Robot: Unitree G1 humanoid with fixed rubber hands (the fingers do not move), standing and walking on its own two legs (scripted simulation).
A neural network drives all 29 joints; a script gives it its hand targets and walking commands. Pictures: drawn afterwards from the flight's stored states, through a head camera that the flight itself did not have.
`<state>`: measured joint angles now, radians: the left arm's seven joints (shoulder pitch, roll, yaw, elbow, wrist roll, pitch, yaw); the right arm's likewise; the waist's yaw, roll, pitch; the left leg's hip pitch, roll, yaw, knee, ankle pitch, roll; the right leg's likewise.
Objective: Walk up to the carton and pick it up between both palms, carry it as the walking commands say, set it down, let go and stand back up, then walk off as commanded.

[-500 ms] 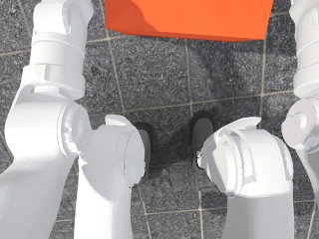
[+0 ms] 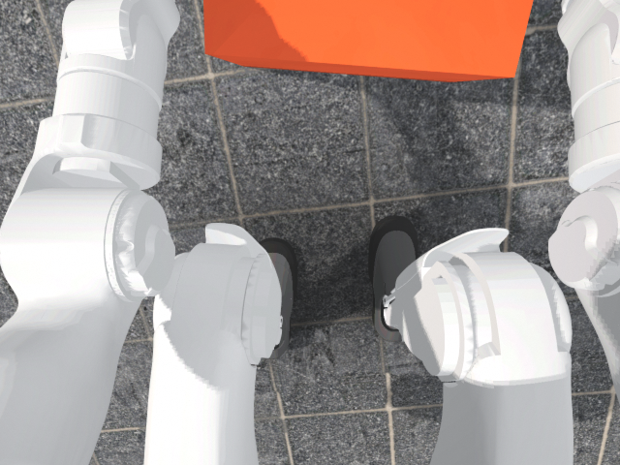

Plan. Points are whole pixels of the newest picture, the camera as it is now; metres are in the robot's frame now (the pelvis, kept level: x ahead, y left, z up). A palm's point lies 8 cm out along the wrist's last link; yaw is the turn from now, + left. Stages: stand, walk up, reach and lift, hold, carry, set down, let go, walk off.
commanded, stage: set down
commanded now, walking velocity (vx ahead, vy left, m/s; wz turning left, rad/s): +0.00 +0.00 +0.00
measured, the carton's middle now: out of the picture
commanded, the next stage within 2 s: let go in 1.96 s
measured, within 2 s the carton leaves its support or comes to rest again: neither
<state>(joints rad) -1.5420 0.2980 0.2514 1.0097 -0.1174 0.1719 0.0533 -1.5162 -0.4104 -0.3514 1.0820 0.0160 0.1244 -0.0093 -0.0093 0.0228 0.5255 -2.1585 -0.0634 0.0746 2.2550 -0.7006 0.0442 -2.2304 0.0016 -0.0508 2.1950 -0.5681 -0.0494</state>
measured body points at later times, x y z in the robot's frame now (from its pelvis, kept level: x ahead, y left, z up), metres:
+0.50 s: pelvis +0.00 +0.00 -0.01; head +0.39 -0.01 +0.20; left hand +0.57 +0.16 -0.21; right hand +0.55 -0.22 -0.23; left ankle +0.08 +0.09 -0.34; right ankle +0.12 -0.10 -0.34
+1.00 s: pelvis +0.00 +0.00 +0.00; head +0.38 -0.01 +0.22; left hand +0.61 +0.17 -0.12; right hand +0.59 -0.25 -0.14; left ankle +0.08 +0.09 -0.34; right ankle +0.12 -0.10 -0.34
